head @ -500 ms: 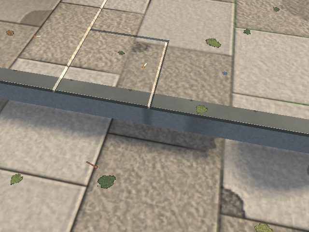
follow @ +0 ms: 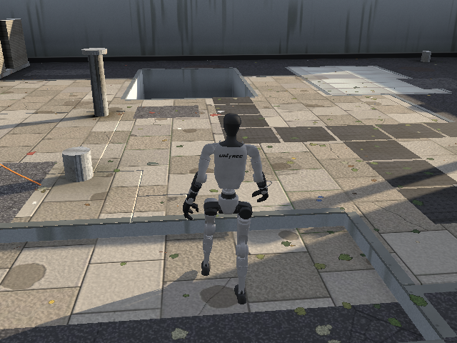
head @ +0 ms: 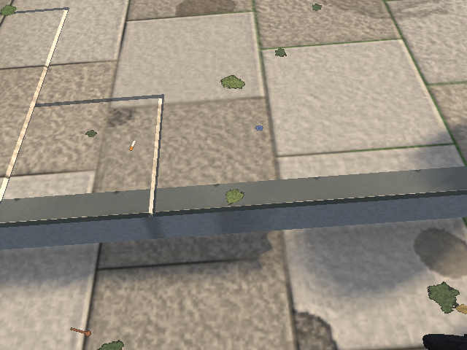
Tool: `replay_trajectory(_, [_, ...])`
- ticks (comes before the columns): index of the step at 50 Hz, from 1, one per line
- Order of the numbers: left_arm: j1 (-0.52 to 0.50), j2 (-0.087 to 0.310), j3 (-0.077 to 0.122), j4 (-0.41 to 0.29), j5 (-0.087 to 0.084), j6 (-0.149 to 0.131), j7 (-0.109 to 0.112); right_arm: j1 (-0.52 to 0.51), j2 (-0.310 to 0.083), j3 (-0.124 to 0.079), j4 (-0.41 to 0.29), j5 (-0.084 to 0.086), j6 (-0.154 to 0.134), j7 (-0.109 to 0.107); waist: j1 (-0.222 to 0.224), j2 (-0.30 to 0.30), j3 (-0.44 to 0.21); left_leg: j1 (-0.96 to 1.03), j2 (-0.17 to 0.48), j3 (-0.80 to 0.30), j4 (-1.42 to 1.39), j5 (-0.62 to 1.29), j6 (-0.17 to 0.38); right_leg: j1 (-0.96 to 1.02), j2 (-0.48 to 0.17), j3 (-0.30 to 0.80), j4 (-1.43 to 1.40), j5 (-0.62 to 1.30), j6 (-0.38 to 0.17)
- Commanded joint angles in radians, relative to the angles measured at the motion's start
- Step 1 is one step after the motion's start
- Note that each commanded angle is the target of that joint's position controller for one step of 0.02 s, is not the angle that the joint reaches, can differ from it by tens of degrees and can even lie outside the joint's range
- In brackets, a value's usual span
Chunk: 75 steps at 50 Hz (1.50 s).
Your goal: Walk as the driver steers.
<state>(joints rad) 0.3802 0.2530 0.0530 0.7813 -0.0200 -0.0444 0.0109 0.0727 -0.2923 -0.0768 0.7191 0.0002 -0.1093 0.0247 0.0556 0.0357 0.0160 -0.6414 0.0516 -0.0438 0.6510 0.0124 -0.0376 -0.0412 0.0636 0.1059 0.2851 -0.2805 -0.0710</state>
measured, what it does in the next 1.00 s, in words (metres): walks ahead, turning left: left foot, then right foot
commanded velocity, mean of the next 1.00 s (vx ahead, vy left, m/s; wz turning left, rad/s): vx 0.49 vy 0.00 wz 0.38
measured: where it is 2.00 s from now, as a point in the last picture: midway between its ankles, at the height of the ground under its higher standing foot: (189, 213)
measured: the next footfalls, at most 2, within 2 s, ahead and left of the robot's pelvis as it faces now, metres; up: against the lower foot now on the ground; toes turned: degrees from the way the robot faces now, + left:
left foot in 0.16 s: +0.29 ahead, +0.12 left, +0.00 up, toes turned +2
right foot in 0.64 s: +0.54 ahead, -0.05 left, +0.00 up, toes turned +17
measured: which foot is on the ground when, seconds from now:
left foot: up 0.00-0.14, down 0.16-0.66, up 0.68-1.00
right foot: down 0.00-0.18, up 0.20-0.62, down 0.64-1.00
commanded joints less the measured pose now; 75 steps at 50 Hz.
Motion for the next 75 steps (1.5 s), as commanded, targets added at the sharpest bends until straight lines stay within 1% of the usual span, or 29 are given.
replay_trajectory(1, [0.021,0.18,0.048,-0.038,-0.002,-0.022,0.005,-0.153,-0.041,0.007,-0.097,0.015,-0.016,0.017,0.034,-0.142,0.049,0.066,-0.029,0.04,-0.105,0.118,0.012,-0.082,-0.232,0.112,-0.108,0.225,-0.137])
replay_trajectory(5, [0.038,0.191,0.053,-0.014,0.003,-0.018,0.006,-0.16,-0.074,0.003,-0.115,0.022,-0.017,0.031,0.019,-0.145,0.064,0.028,-0.022,0.046,-0.151,0.007,0.086,0.08,-0.295,0.096,-0.051,0.392,-0.11])
replay_trajectory(6, [0.062,0.181,0.043,0.002,0.065,-0.025,-0.005,-0.096,-0.048,0.016,-0.081,-0.067,0.026,0.032,0.006,-0.162,0.032,0.152,-0.066,0.119,-0.137,-0.08,0.103,0.081,-0.242,0.054,-0.015,0.579,-0.074])
replay_trajectory(8, [0.065,0.186,0.043,0.013,0.066,-0.028,-0.006,0.157,-0.1,-0.007,-0.008,-0.062,0.044,0.006,-0.111,-0.148,-0.098,0.458,-0.127,0.141,-0.147,-0.175,0.161,0.06,-0.191,-0.03,0.307,0.909,-0.033])
replay_trajectory(9, [0.079,0.156,0.033,-0.005,0.062,-0.027,-0.001,0.324,-0.159,-0.02,0.015,-0.07,0.039,-0.004,-0.178,-0.076,-0.212,0.7,0.037,-0.056,-0.135,-0.225,0.211,-0.101,-0.167,-0.062,0.591,0.681,-0.016])
replay_trajectory(10, [0.172,0.088,0.02,-0.041,0.023,-0.026,-0.013,0.386,-0.295,-0.054,0.028,-0.067,0.044,-0.003,-0.132,0.233,-0.351,0.952,0.303,-0.602,-0.244,-0.305,0.377,-0.442,0.022,-0.129,0.99,0.032,0.044])
replay_trajectory(11, [0.089,0.162,0.03,-0.038,0.062,-0.03,-0.011,0.315,-0.228,-0.043,0.029,-0.014,0.055,0.005,-0.132,0.146,-0.316,0.914,0.286,-0.768,-0.364,-0.304,0.368,-0.561,0.012,-0.025,1.065,-0.171,0.033])
replay_trajectory(13, [-0.049,0.152,0.017,-0.063,0.058,-0.041,-0.02,0.201,-0.141,-0.021,0.024,-0.012,0.055,0.006,-0.097,-0.001,-0.102,0.675,0.208,-0.479,-0.373,-0.235,0.325,-0.578,-0.089,-0.019,0.983,-0.034,0.027])
replay_trajectory(15, [-0.058,0.138,0.011,-0.069,0.075,-0.024,-0.024,0.193,-0.108,-0.008,0.053,-0.01,0.052,0.002,-0.047,0.006,-0.032,0.521,0.127,-0.355,-0.41,-0.102,0.288,-0.494,-0.125,-0.031,0.86,-0.039,0.042])
replay_trajectory(18, [-0.047,0.11,-0.002,-0.065,0.078,-0.001,-0.031,0.215,-0.129,-0.014,0.073,-0.006,0.044,0.004,-0.028,0.033,-0.033,0.442,0.09,-0.288,-0.434,-0.027,0.311,-0.445,-0.126,-0.064,0.749,-0.062,0.074])
replay_trajectory(27, [-0.337,0.094,-0.022,-0.148,0.049,-0.012,-0.03,0.316,-0.158,-0.033,0.106,-0.012,0.053,-0.003,-0.123,0.037,0.016,0.439,0.047,-0.289,-0.416,-0.082,0.251,-0.42,-0.095,-0.092,0.339,0.198,0.13])
replay_trajectory(31, [-0.223,0.132,-0.006,-0.125,0.048,-0.032,-0.015,0.27,-0.179,-0.041,0.09,-0.019,0.053,-0.014,-0.042,0.033,-0.017,0.412,0.043,-0.352,-0.259,-0.014,0.193,-0.183,-0.059,-0.085,0.191,0.123,0.097])
replay_trajectory(32, [-0.137,0.165,0.006,-0.1,0.058,-0.046,-0.003,0.272,-0.153,-0.032,0.088,-0.014,0.045,-0.012,-0.002,-0.013,-0.065,0.375,-0.014,-0.319,-0.129,0.008,0.166,-0.041,-0.087,-0.055,0.136,0.098,0.072])
replay_trajectory(33, [0.001,0.244,0.025,-0.095,0.083,-0.056,0.015,0.258,-0.08,-0.01,0.059,-0.001,0.033,-0.01,0.063,-0.147,-0.183,0.299,-0.084,-0.213,0.136,-0.106,0.132,0.134,-0.307,0.156,0.065,-0.089,0.02])
replay_trajectory(34, [0.018,0.337,0.048,-0.086,0.087,-0.037,0.018,0.321,-0.033,0.003,0.02,0.019,0.037,-0.014,0.025,-0.387,-0.217,0.042,-0.221,-0.068,0.328,-0.555,0.109,0.255,-0.498,0.546,-0.078,-0.249,-0.074])
replay_trajectory(36, [-0.078,0.176,0.019,-0.1,0.066,-0.021,0.007,0.295,-0.12,-0.011,0.069,-0.022,0.068,-0.014,-0.02,-0.127,-0.051,-0.003,-0.078,-0.069,0.458,-0.455,0.116,0.08,-0.443,0.434,-0.069,-0.29,-0.072])
replay_trajectory(38, [-0.108,0.12,0.002,-0.088,0.062,-0.028,0.007,0.233,-0.089,-0.007,0.064,-0.032,0.079,0.004,-0.033,-0.126,0.007,0.027,-0.029,-0.042,0.435,-0.358,0.094,-0.003,-0.357,0.19,-0.088,0.023,-0.043])
replay_trajectory(43, [-0.051,0.123,0.008,-0.045,0.05,-0.054,-0.004,0.133,-0.053,0.008,0.026,-0.035,0.102,0.036,-0.041,-0.14,-0.022,-0.027,-0.016,0.0,0.459,-0.245,0.061,0.022,-0.322,-0.047,-0.069,0.48,-0.054])
replay_trajectory(51, [-0.028,0.156,0.019,0.006,0.045,-0.048,-0.002,-0.086,-0.025,0.043,-0.061,-0.041,0.099,0.059,-0.021,-0.141,0.03,0.107,-0.029,0.116,0.055,-0.123,0.087,-0.007,-0.303,-0.255,-0.056,0.61,-0.024])
replay_trajectory(55, [-0.018,0.19,0.025,0.013,0.04,-0.02,0.011,0.081,-0.056,0.027,-0.019,-0.05,0.101,0.028,-0.09,-0.153,-0.099,0.343,-0.14,0.182,-0.004,-0.258,0.168,0.044,-0.318,-0.316,0.311,1.064,-0.017])
replay_trajectory(56, [-0.039,0.204,0.029,0.002,0.032,-0.011,0.009,0.218,-0.069,0.012,0.024,-0.054,0.091,0.017,-0.157,-0.105,-0.163,0.532,-0.168,0.171,-0.104,-0.199,0.195,-0.05,-0.298,-0.334,0.528,0.944,0.005])
replay_trajectory(57, [-0.043,0.152,0.013,-0.015,0.031,-0.013,0.0,0.311,-0.125,-0.007,0.053,-0.064,0.082,0.005,-0.197,0.011,-0.199,0.75,-0.034,-0.018,-0.204,-0.082,0.214,-0.292,-0.238,-0.329,0.807,0.451,0.045])
replay_trajectory(58, [0.031,0.018,-0.019,-0.068,0.02,-0.012,-0.006,0.265,-0.255,-0.027,0.017,-0.06,0.084,-0.008,-0.081,0.236,-0.261,0.943,0.331,-0.502,-0.202,0.523,0.338,-0.612,-0.094,-0.277,1.186,-0.284,0.105])
replay_trajectory(59, [0.026,0.114,-0.006,-0.034,0.034,0.003,0.002,0.339,-0.229,-0.037,0.021,-0.017,0.099,-0.017,-0.173,0.029,-0.367,0.889,0.368,-0.472,-0.254,0.571,0.434,-0.602,-0.101,-0.131,1.275,-0.181,0.106])
replay_trajectory(61, [-0.023,0.073,-0.018,-0.021,0.031,0.009,0.005,0.204,-0.083,0.014,0.034,-0.013,0.086,-0.031,-0.073,-0.024,-0.102,0.604,0.265,-0.249,-0.292,0.496,0.366,-0.588,-0.151,-0.112,1.214,-0.128,0.099])
replay_trajectory(63, [0.022,0.087,-0.008,0.02,0.044,0.043,-0.008,0.139,-0.026,0.043,0.041,-0.018,0.066,-0.036,-0.009,-0.024,-0.025,0.429,0.177,-0.106,-0.344,0.463,0.272,-0.474,-0.156,-0.09,1.106,-0.094,0.093])
replay_trajectory(67, [0.057,0.03,0.004,0.061,0.032,0.089,0.006,0.25,-0.06,0.04,0.114,-0.032,0.031,-0.03,-0.024,0.03,-0.039,0.458,0.189,-0.028,-0.35,0.527,0.257,-0.57,-0.043,-0.083,1.364,-0.094,0.073])
replay_trajectory(71, [-0.12,0.005,0.011,-0.001,0.047,0.101,0.033,0.332,-0.03,0.046,0.15,-0.029,0.043,-0.041,-0.069,0.039,0.007,0.603,0.217,-0.033,-0.347,0.244,0.251,-0.952,-0.012,-0.075,1.648,-0.155,0.035])
replay_trajectory(75, [-0.31,-0.076,-0.017,-0.112,0.051,0.108,0.047,0.46,-0.008,0.054,0.194,-0.033,0.036,-0.054,-0.1,0.016,0.015,0.734,0.273,-0.058,-0.345,0.055,0.251,-1.291,-0.009,-0.073,1.895,-0.238,0.022])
